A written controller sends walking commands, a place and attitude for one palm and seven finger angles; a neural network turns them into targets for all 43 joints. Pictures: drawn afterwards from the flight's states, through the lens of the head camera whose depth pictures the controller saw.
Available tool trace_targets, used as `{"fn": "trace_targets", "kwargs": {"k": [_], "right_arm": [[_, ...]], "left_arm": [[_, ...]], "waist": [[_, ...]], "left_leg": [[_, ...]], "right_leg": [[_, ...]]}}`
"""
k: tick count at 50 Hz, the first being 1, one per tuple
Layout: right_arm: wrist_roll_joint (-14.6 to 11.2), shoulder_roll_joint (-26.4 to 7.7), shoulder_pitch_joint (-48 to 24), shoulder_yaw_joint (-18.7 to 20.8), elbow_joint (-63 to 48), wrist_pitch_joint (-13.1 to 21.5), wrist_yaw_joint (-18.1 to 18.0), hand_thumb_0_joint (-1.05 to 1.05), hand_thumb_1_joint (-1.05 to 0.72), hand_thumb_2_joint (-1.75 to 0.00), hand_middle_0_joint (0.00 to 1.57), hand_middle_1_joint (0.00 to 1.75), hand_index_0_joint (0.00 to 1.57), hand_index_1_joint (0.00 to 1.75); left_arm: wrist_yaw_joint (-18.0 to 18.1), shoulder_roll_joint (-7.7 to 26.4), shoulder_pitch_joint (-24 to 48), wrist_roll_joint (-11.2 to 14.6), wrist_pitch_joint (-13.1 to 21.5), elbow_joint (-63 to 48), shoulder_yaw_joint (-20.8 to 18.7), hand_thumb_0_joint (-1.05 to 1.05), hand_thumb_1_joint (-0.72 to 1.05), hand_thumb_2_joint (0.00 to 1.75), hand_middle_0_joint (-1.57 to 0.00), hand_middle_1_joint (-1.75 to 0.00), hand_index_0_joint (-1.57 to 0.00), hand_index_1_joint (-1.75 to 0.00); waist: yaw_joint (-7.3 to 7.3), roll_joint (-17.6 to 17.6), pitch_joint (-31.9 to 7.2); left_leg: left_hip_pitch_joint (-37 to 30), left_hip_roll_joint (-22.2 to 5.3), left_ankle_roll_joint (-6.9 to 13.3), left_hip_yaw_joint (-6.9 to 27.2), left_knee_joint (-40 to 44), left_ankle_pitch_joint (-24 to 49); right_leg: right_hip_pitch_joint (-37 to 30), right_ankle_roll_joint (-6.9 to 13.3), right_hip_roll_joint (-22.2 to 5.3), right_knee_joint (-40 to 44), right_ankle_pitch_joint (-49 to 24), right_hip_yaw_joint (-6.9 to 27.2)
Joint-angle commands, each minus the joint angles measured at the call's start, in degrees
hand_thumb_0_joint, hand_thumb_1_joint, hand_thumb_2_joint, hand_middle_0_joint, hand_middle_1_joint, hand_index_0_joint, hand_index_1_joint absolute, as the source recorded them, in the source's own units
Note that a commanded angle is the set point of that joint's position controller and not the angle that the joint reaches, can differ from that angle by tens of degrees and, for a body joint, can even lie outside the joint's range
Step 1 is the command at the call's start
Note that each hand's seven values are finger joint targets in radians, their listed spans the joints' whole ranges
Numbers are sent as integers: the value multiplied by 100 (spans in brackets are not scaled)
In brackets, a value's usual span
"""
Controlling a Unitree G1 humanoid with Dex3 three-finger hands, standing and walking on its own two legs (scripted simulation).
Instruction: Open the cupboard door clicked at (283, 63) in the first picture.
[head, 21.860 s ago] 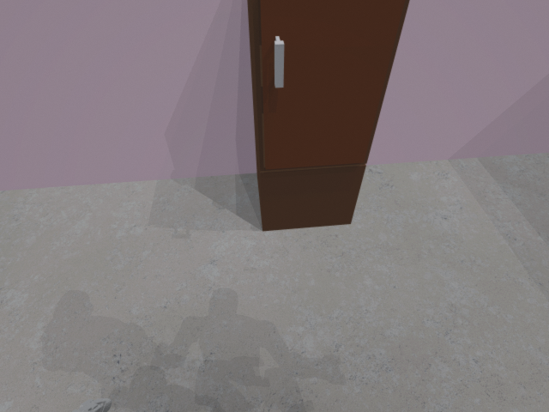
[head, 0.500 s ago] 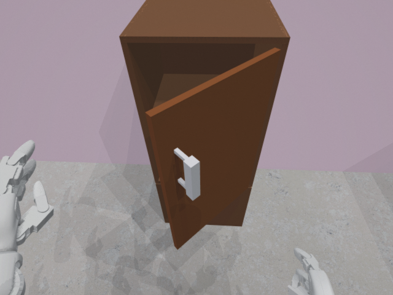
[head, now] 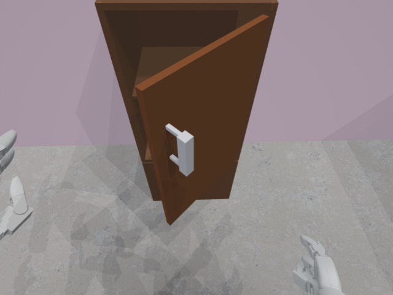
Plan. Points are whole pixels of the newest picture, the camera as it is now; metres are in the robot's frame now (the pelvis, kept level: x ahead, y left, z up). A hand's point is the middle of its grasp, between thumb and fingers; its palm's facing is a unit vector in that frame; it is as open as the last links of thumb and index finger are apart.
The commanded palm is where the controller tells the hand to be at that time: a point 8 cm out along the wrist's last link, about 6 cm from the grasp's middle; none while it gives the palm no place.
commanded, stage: step back with the hand held close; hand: left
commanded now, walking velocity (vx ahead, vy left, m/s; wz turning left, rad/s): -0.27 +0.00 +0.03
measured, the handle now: (179, 149) +0.40 +0.07 +0.06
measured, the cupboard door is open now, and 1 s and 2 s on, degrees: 45 45 45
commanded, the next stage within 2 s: stop stepping back and stand still in 1.06 s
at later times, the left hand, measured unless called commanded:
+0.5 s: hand out of the picture +0.12 +0.27 +0.16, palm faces +0.49 -0.70 -0.52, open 7.4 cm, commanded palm +0.05 +0.30 +0.18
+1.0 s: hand out of the picture +0.06 +0.26 +0.16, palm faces +0.49 -0.72 -0.48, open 7.4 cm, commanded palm -0.02 +0.29 +0.18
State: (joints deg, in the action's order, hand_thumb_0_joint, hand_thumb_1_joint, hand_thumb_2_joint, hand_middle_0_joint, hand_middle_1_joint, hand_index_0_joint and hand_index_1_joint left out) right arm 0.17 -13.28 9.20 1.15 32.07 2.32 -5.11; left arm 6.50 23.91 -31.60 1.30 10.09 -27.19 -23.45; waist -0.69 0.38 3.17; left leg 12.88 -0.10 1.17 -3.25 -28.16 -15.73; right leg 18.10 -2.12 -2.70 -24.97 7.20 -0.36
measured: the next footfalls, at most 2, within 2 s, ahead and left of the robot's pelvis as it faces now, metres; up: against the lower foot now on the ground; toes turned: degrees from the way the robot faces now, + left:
right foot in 0.82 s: -0.06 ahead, -0.13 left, +0.00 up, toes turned +11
left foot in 1.08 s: -0.13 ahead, +0.09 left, +0.00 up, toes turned +7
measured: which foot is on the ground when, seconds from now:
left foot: down 0.00-0.86, up 0.88-1.00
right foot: down 0.00-0.70, up 0.72-0.80, down 0.82-1.00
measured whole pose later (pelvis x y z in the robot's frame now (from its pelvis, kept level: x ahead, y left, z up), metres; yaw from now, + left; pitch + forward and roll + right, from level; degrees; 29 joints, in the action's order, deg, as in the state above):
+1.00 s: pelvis -0.13 -0.02 +0.00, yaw +5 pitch +3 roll +2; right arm 0.8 -9.9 7.9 1.2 37.8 7.0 -4.1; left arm 8.5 22.7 -28.9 -0.2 14.4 -28.9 -24.5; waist -1.8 -3.9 2.3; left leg 28.4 1.7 -1.3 -2.3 -49.4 -24.6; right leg 19.7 0.6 1.7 -30.4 13.4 6.5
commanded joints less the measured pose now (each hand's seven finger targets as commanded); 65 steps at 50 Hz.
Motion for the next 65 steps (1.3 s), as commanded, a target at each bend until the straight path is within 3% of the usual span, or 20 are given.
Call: {"fn": "trace_targets", "kwargs": {"k": [1,7,15,24,30,33,35,38,40,42,43,44,47,50,52,53,54,57,60,65], "right_arm": [[1,-679,-406,205,-1003,317,-34,0,-90,-90,20,30,20,30],[32,-717,-251,218,-1044,473,-55,0,-90,-90,20,30,20,30],[6,-699,-93,182,-932,663,-37,0,-90,-90,20,30,20,30],[14,-752,-77,264,-918,862,-20,0,-90,-90,20,30,20,30],[18,-638,-26,269,-685,786,47,0,-90,-90,20,30,20,30],[26,-682,-117,265,-718,749,5,0,-90,-90,20,30,20,30],[72,-745,-168,298,-793,782,-52,0,-90,-90,20,30,20,30],[68,-674,-283,467,-724,993,-56,0,-90,-90,20,30,20,30],[100,-603,-201,424,-665,1081,11,0,-90,-90,20,30,20,30],[221,-536,-204,373,-429,1121,25,0,-90,-90,20,30,20,30],[76,-352,-248,283,-344,1065,81,0,-90,-90,20,30,20,30],[-46,-404,-378,381,-338,1021,94,0,-90,-90,20,30,20,30],[87,-203,-572,200,-423,820,76,0,-90,-90,20,30,20,30],[61,-258,-557,78,-432,668,-34,0,-90,-90,20,30,20,30],[-2,-466,-524,204,-445,633,-94,0,-90,-90,20,30,20,30],[14,-589,-450,291,-550,664,-68,0,-90,-90,20,30,20,30],[1,-576,-297,380,-618,775,32,0,-90,-90,20,30,20,30],[110,-521,-241,346,-551,1001,167,0,-90,-90,20,30,20,30],[-7,-518,-149,343,-541,977,292,0,-90,-90,20,30,20,30],[-30,-593,-279,135,-686,838,108,0,-90,-90,20,30,20,30]], "left_arm": [[228,917,56,-31,381,-1256,-897,0,90,90,-20,-30,-20,-30],[310,884,356,-202,500,-1325,-971,0,90,90,-20,-30,-20,-30],[349,899,685,-190,701,-1381,-918,0,90,90,-20,-30,-20,-30],[328,964,435,-281,932,-1302,-1215,0,90,90,-20,-30,-20,-30],[329,1028,605,-122,870,-1293,-1082,0,90,90,-20,-30,-20,-30],[369,1012,490,-97,909,-1502,-1084,0,90,90,-20,-30,-20,-30],[423,903,420,-175,925,-1650,-1188,0,90,90,-20,-30,-20,-30],[408,1046,267,-159,1006,-1572,-1438,0,90,90,-20,-30,-20,-30],[354,831,21,-80,1024,-1363,-1234,0,90,90,-20,-30,-20,-30],[348,935,341,-39,1078,-1545,-1068,0,90,90,-20,-30,-20,-30],[327,1136,576,-34,1088,-1418,-989,0,90,90,-20,-30,-20,-30],[354,1133,614,-65,912,-1199,-887,0,90,90,-20,-30,-20,-30],[320,1166,574,-163,645,-1164,-861,0,90,90,-20,-30,-20,-30],[335,1113,361,-131,616,-1380,-857,0,90,90,-20,-30,-20,-30],[327,1291,428,-80,656,-1743,-908,0,90,90,-20,-30,-20,-30],[290,1304,317,-95,695,-1925,-1036,0,90,90,-20,-30,-20,-30],[211,1329,30,-21,748,-1956,-1131,0,90,90,-20,-30,-20,-30],[172,1242,-116,119,735,-2191,-1181,0,90,90,-20,-30,-20,-30],[174,849,-408,100,438,-1968,-845,0,90,90,-20,-30,-20,-30],[305,994,-155,105,239,-1379,-858,0,90,90,-20,-30,-20,-30]], "waist": [[-49,312,-1034],[-7,375,-639],[87,161,-426],[47,467,-513],[103,-636,-724],[136,92,-674],[117,1003,-798],[31,1174,-1097],[39,954,-604],[202,190,-480],[205,-733,-875],[41,-1262,-1273],[50,-993,-1105],[98,-500,-1202],[137,235,-1341],[-42,1079,-1709],[-122,1168,-2039],[16,1692,-1808],[100,1123,-1466],[133,694,-755]], "left_leg": [[1012,-494,99,462,642,929],[2552,-621,351,700,890,-1379],[2232,-343,247,662,342,-2153],[3574,-572,485,896,632,-2759],[1692,-54,134,531,-614,-1740],[1967,-358,298,971,100,-2195],[3282,-1146,683,1705,1168,-2791],[3252,-1783,901,1697,1287,-1930],[2782,-1526,732,1414,860,-1635],[1316,-803,214,930,-504,-138],[938,-183,-216,154,-1379,-77],[1056,199,-335,254,-2649,-883],[1353,31,-306,278,-2794,-1137],[712,125,-282,59,-680,-571],[-158,-422,-168,364,774,2027],[-606,-1422,166,1269,855,4217],[-1200,-1946,463,1189,812,5183],[-1548,-2043,550,941,288,6898],[-1426,-1673,396,421,546,5098],[781,-1164,206,190,1186,-866]], "right_leg": [[-1389,148,-37,-508,-1281,102],[-1773,144,15,-1117,-614,239],[-591,258,-214,-179,1338,649],[-1726,177,151,-1302,173,757],[177,483,-540,107,1163,1379],[137,320,-219,-454,1435,969],[-1066,89,418,-2261,690,386],[-1443,38,731,-3324,1427,343],[-916,195,637,-2090,1752,325],[340,595,-99,4,-87,1507],[409,905,-1218,604,-1781,2672],[132,1022,-1614,721,-2936,3052],[-392,1193,-1369,169,-3923,2050],[-801,876,-825,-179,-4409,1412],[-684,383,-286,-737,-3167,948],[-224,68,274,-1356,-746,587],[178,106,501,-2102,1388,482],[1025,102,459,-2871,2090,306],[688,74,473,-2193,1346,-152],[-1137,119,285,-13,1124,-343]]}}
